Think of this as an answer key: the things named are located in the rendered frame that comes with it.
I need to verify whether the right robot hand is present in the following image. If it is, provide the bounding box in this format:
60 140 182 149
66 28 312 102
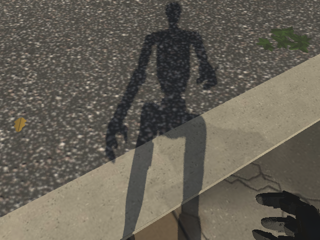
252 190 320 240

